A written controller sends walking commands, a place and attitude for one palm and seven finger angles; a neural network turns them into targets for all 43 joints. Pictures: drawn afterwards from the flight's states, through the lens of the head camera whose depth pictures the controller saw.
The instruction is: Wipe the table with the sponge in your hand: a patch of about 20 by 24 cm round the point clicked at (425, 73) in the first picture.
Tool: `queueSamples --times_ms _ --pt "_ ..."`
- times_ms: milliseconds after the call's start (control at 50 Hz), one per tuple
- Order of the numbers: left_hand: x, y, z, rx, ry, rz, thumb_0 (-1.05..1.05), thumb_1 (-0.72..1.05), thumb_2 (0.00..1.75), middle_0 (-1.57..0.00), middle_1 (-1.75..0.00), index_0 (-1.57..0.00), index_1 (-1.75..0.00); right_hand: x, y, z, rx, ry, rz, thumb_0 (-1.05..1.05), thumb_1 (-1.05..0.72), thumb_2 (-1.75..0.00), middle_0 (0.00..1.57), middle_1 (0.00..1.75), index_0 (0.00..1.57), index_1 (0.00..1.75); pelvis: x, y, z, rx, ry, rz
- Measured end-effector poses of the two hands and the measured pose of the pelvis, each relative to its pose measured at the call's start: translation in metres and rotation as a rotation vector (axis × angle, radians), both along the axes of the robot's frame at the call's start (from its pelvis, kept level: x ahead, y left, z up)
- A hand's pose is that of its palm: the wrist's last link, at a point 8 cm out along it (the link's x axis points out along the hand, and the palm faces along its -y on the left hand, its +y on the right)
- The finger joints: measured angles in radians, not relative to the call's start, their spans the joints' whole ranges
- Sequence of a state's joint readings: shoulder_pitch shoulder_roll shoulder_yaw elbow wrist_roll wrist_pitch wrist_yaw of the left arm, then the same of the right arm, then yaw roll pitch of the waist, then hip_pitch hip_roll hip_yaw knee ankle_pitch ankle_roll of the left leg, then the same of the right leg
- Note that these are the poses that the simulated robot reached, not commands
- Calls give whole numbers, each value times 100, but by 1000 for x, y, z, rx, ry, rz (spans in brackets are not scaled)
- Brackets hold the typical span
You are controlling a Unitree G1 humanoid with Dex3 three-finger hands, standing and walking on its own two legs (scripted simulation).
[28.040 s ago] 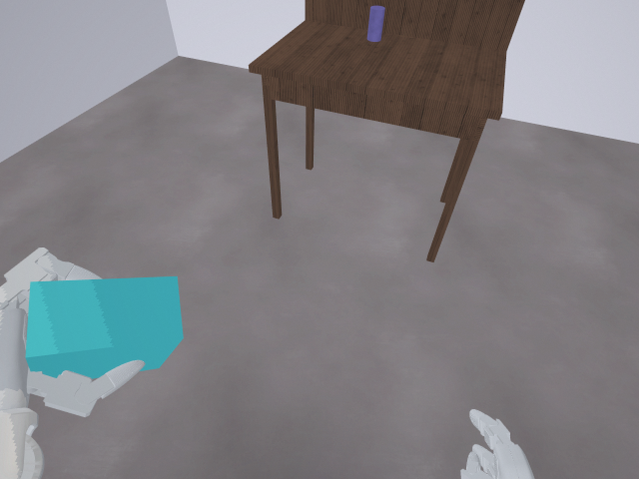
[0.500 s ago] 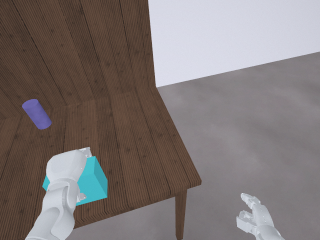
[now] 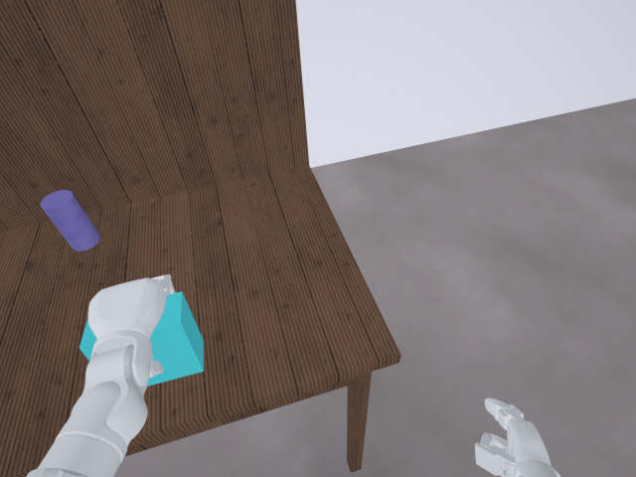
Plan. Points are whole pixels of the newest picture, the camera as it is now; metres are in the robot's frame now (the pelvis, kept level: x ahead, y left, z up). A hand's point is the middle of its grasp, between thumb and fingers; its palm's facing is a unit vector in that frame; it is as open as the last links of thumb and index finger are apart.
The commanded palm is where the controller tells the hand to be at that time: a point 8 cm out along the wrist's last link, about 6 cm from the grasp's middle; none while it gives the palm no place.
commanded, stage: wipe forward along the first lane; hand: left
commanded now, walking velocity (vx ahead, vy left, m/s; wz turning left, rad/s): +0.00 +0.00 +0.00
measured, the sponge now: (153, 350) +0.27 +0.29 -0.01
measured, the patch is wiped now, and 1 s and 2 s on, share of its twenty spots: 0.00 0.35 0.40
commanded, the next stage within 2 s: slide across to the middle lane in 1.36 s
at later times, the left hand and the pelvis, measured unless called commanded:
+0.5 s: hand (151, 298) +0.33 +0.30 +0.02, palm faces -0.10 -0.03 -0.99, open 10.1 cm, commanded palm +0.31 +0.30 +0.06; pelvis +0.00 +0.00 -0.01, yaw +0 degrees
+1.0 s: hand (153, 274) +0.38 +0.32 +0.02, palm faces -0.10 -0.01 -0.99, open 10.1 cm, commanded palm +0.36 +0.32 +0.06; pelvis +0.00 +0.01 -0.01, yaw +0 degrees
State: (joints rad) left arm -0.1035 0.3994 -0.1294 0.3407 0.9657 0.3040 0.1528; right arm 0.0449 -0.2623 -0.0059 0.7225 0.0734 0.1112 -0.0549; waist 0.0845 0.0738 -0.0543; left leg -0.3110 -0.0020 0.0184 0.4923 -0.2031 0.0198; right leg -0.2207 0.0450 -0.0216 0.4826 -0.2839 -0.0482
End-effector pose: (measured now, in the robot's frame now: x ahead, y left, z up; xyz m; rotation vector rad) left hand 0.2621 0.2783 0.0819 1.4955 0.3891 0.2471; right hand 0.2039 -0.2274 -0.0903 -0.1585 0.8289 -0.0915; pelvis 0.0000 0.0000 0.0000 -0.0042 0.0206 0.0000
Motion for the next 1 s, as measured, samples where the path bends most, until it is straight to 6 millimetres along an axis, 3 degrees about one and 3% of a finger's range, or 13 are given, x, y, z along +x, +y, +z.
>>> queueSamples --times_ms 520,1000 --pt "58 18 -3 36 24 -10 1 -50 104 -72 -133 -74 -132 -55 -20 -24 -31 168 -86 1 -91 -90 20 30 20 30 0 5 -6 -10 83 3" --pt "101 35 -4 55 21 -26 2 -50 104 -72 -133 -74 -132 -94 -18 -36 -44 294 -133 1 -90 -90 20 30 20 30 -2 14 -11 -24 144 6"
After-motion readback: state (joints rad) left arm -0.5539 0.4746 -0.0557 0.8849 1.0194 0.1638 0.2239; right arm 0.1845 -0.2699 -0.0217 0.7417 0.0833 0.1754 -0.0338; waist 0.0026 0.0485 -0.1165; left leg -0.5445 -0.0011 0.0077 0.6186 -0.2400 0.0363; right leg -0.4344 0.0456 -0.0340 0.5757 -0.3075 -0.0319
